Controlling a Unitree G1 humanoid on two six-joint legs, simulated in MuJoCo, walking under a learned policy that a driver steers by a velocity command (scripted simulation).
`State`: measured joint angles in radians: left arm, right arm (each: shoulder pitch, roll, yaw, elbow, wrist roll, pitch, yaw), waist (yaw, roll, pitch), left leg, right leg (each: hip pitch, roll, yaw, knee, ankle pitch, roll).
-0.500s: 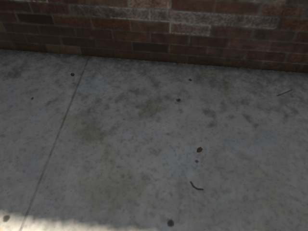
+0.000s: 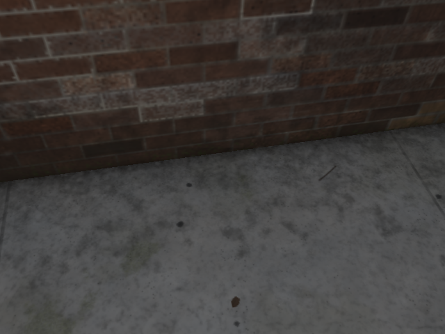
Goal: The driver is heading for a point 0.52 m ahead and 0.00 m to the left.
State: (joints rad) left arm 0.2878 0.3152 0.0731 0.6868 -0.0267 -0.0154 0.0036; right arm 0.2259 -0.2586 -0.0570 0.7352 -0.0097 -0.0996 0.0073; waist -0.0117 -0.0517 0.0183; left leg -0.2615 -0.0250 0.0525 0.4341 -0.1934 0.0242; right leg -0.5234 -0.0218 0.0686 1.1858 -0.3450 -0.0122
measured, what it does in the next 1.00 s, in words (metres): walks ahead: right foot, then left foot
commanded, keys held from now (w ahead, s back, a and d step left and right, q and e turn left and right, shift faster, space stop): w+e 0.30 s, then w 0.04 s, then w+q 0.22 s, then no key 0.44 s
